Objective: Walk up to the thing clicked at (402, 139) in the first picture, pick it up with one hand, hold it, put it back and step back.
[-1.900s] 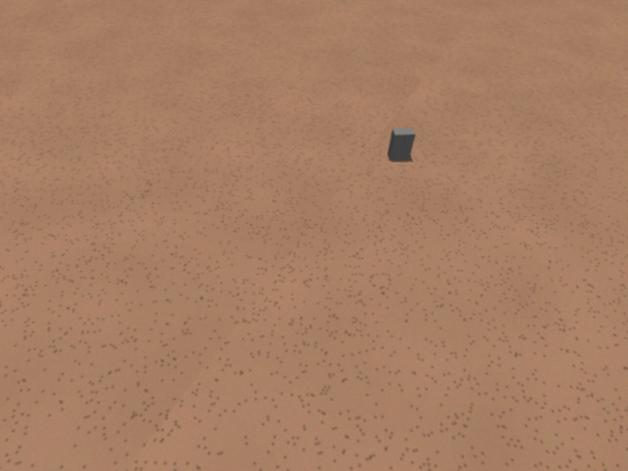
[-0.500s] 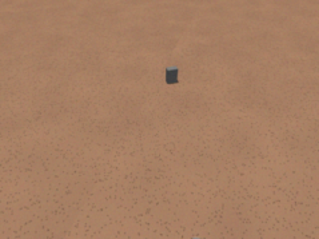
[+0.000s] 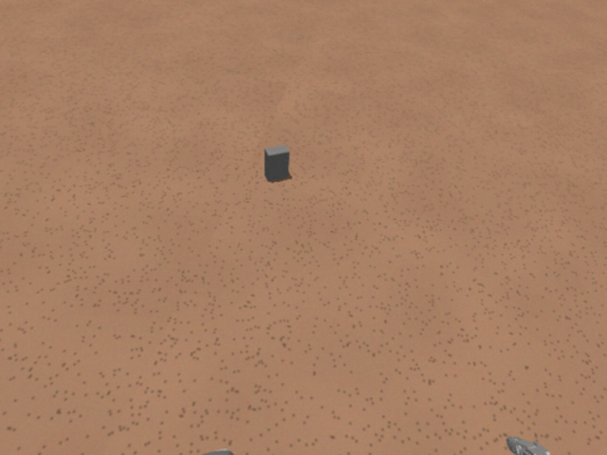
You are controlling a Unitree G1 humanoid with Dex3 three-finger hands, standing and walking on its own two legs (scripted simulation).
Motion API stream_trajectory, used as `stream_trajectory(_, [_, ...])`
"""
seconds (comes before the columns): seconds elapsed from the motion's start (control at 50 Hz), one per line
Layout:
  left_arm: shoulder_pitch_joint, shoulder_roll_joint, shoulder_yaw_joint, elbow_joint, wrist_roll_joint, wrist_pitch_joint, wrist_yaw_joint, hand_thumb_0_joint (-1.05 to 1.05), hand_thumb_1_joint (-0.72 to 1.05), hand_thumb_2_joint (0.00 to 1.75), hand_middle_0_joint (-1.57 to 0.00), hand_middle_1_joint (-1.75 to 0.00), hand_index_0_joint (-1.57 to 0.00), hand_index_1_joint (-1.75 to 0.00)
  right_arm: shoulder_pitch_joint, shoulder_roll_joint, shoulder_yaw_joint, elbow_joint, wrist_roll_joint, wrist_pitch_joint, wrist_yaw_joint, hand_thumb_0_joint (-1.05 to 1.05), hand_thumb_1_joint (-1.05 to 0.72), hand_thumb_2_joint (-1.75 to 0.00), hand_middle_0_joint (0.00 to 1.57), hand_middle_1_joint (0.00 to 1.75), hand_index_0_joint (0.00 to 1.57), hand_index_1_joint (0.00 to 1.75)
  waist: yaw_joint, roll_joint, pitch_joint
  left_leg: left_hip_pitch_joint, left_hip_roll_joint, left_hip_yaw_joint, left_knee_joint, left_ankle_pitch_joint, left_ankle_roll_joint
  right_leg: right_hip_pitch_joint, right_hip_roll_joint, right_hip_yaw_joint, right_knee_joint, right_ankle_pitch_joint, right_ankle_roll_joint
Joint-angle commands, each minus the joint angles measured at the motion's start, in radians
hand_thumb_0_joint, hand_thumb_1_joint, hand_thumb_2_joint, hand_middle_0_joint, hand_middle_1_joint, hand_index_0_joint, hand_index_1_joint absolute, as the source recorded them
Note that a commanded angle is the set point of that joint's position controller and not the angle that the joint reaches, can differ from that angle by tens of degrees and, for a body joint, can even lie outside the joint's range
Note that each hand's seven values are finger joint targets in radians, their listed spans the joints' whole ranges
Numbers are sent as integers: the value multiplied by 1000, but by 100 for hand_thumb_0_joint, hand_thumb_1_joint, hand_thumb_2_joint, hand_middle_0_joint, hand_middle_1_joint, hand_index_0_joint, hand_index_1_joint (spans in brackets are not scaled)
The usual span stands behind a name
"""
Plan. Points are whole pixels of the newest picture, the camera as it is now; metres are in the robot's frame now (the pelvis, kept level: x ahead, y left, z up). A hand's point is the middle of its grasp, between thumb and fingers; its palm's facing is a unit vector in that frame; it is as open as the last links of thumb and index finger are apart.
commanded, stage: walk up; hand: left
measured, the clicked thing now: (276, 163) +1.43 +0.09 -0.67
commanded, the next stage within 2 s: none
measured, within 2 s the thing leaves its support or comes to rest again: neither
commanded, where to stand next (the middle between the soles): +1.09 -0.07 m, yaw -4 degrees
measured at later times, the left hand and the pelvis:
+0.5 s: hand (182, 290) +0.39 +0.20 -0.10, palm faces -0.10 -0.91 -0.40, open 7.3 cm; pelvis +0.25 -0.06 +0.01, yaw -4 degrees
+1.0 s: hand (180, 225) +0.56 +0.25 -0.13, palm faces -0.12 -0.93 -0.34, open 7.4 cm; pelvis +0.50 -0.02 +0.02, yaw -5 degrees
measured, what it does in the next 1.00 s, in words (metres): walks ahead: right foot, then left foot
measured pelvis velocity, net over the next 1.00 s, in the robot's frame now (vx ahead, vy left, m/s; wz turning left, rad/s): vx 0.50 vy -0.02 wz -0.08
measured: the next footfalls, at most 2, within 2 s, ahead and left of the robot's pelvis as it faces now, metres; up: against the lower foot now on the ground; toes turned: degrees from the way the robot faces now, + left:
right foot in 0.32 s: +0.34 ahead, -0.17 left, +0.00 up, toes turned -8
left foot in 0.76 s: +0.56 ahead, +0.09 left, +0.00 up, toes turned +2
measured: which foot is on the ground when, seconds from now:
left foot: down 0.00-0.36, up 0.38-0.74, down 0.76-1.00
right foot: up 0.00-0.30, down 0.32-0.78, up 0.80-1.00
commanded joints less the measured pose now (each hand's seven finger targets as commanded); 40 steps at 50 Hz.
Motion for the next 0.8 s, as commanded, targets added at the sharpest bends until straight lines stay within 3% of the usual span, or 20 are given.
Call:
stream_trajectory(0.0, [-15,243,55,-93,-15,-56,15,0,90,90,-20,-30,-20,-30,78,-291,-71,-73,33,-19,-31,0,-90,-90,20,30,20,30,-46,122,-24,386,300,-466,-424,-265,204,-474,-87,58,213,131,4])
stream_trajectory(0.04, [-23,216,58,-80,-15,-47,1,0,90,90,-20,-30,-20,-30,86,-263,-52,-63,34,-25,-33,0,-90,-90,20,30,20,30,-37,172,7,290,259,-293,-427,-35,183,-394,-114,36,106,149,26])
stream_trajectory(0.08, [-56,184,49,-100,-17,-38,-16,0,90,90,-20,-30,-20,-30,68,-275,-50,-74,26,-27,-32,0,-90,-90,20,30,20,30,-24,193,19,264,249,-196,-441,39,204,-357,-121,-4,-29,148,48])
stream_trajectory(0.12, [-125,180,49,-126,-8,-35,-29,0,90,90,-20,-30,-20,-30,71,-285,-51,-82,21,-27,-29,0,-90,-90,20,30,20,30,-39,192,20,275,246,-151,-448,57,219,-347,-132,-53,-149,176,52])
stream_trajectory(0.24, [-185,171,60,-112,-3,-33,-40,0,90,90,-20,-30,-20,-30,66,-294,-50,-77,29,-5,-25,0,-90,-90,20,30,20,30,-28,142,-34,233,197,-49,-337,30,150,-98,-69,-155,-381,359,19])
stream_trajectory(0.26, [-153,178,68,-99,-3,-34,-36,0,90,90,-20,-30,-20,-30,59,-294,-49,-81,30,0,-28,0,-90,-90,20,30,20,30,0,121,-47,186,197,-39,-277,24,137,6,-62,-163,-399,369,13])
stream_trajectory(0.3, [13,237,97,-50,1,-44,-16,0,90,90,-20,-30,-20,-30,95,-230,-20,-82,25,5,-28,0,-90,-90,20,30,20,30,91,-52,-150,70,92,51,107,136,88,306,-35,-143,-456,251,-25])
stream_trajectory(0.32, [141,330,130,-40,5,-51,3,0,90,90,-20,-30,-20,-30,133,-155,7,-102,27,4,-28,0,-90,-90,20,30,20,30,139,-272,-214,-115,-4,46,396,-148,49,454,-249,201,-534,26,-71])
stream_trajectory(0.34, [124,401,131,-61,-11,-53,10,0,90,90,-20,-30,-20,-30,144,-206,-5,-97,38,12,-33,0,-90,-90,20,30,20,30,123,-269,-191,-278,-62,-36,520,-302,20,459,-438,627,-714,-69,-182])
stream_trajectory(0.36, [53,377,121,-83,-24,-51,11,0,90,90,-20,-30,-20,-30,76,-272,-21,-74,30,22,-41,0,-90,-90,20,30,20,30,108,-92,-113,-276,12,-130,592,-276,24,332,-449,601,-713,-74,-227])
stream_trajectory(0.4, [-47,305,100,-101,-32,-54,24,0,90,90,-20,-30,-20,-30,90,-252,-15,-43,48,24,-37,0,-90,-90,20,30,20,30,49,-51,-33,-250,53,-168,530,-133,34,196,-345,338,-696,72,-180])
stream_trajectory(0.46, [-83,254,82,-117,-23,-66,23,0,90,90,-20,-30,-20,-30,160,-234,-20,-2,31,36,-17,0,-90,-90,20,30,20,30,0,-94,2,-142,64,-145,406,-56,9,27,-263,143,-736,149,-151])
stream_trajectory(0.56, [-61,269,93,-138,-6,-79,21,0,90,90,-20,-30,-20,-30,27,-208,-27,-47,14,36,12,0,-90,-90,20,30,20,30,32,-76,19,-175,79,-103,132,-22,-22,40,-280,69,-752,86,-190])
stream_trajectory(0.6, [-37,266,92,-133,-5,-81,19,0,90,90,-20,-30,-20,-30,-27,-198,-29,-65,12,27,19,0,-90,-90,20,30,20,30,48,-52,29,-127,72,-84,36,45,-18,28,-272,40,-735,131,-173])
stream_trajectory(0.66, [-54,276,88,-133,-5,-75,18,0,90,90,-20,-30,-20,-30,-40,-189,-33,-68,16,18,25,0,-90,-90,20,30,20,30,26,-62,4,-1,37,-44,-45,99,0,12,-261,-4,-685,184,-148])
stream_trajectory(0.7, [-56,275,81,-133,-4,-67,20,0,90,90,-20,-30,-20,-30,10,-195,-40,-53,15,13,22,0,-90,-90,20,30,20,30,-15,-28,-32,148,-3,-7,-108,83,16,-16,-247,-41,-566,301,-127])
stream_trajectory(0.72, [-48,243,69,-137,1,-66,21,0,90,90,-20,-30,-20,-30,113,-231,-54,-25,13,8,11,0,-90,-90,20,30,20,30,-70,55,-94,322,-18,-22,-125,59,40,-60,-212,-75,-383,434,-98])
stream_trajectory(0.74, [-7,186,45,-135,-5,-62,25,0,90,90,-20,-30,-20,-30,235,-288,-78,7,1,1,-4,0,-90,-90,20,30,20,30,-121,219,-162,494,52,-149,-189,-89,93,-185,-129,-148,-88,417,-57])
stream_trajectory(0.76, [34,105,22,-147,-22,-58,25,0,90,90,-20,-30,-20,-30,279,-367,-96,-17,-8,-4,-18,0,-90,-90,20,30,20,30,-116,402,-191,621,313,-614,-308,-222,175,-425,15,-128,156,-9,4])
stream_trajectory(0.78, [19,217,47,-132,-20,-53,43,0,90,90,-20,-30,-20,-30,238,-401,-103,-41,33,-1,-21,0,-90,-90,20,30,20,30,-114,263,-199,570,404,-788,-400,-298,278,-473,-5,-43,258,-76,-12])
